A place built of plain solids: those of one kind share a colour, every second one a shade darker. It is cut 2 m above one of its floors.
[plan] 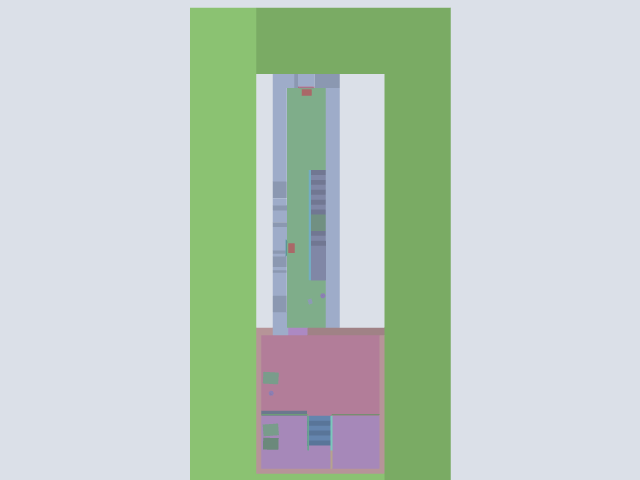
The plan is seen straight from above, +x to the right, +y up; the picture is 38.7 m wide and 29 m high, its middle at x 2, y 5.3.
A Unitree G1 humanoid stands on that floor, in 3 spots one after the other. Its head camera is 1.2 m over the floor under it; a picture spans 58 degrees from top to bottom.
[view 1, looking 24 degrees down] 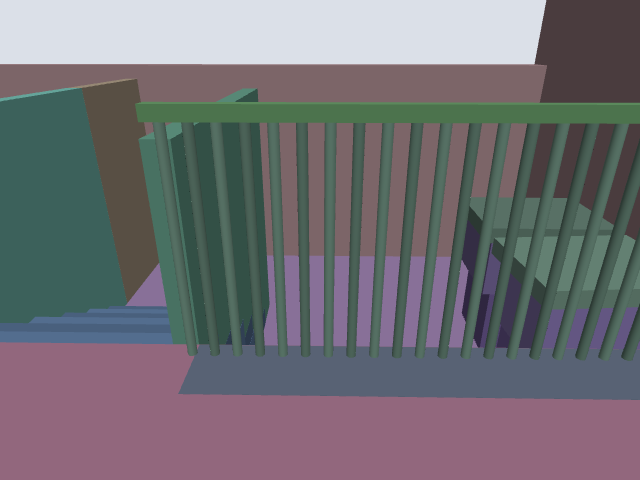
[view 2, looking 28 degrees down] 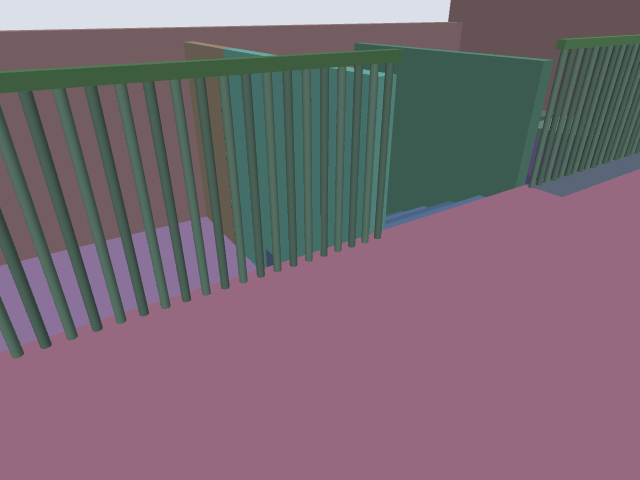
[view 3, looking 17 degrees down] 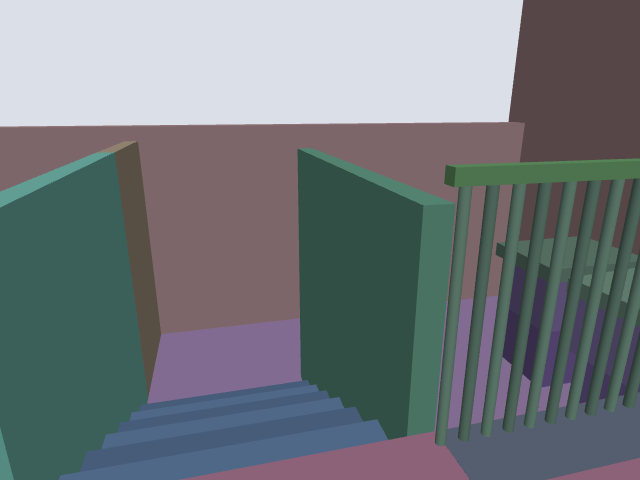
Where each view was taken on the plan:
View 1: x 0.66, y -3.77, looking -89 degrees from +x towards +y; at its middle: wall_yard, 5.20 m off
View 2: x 4.28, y -3.53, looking -123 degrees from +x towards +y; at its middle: wall_cheeke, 3.16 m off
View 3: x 1.99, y -4.08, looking -104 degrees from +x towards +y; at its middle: wall_cheekw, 2.82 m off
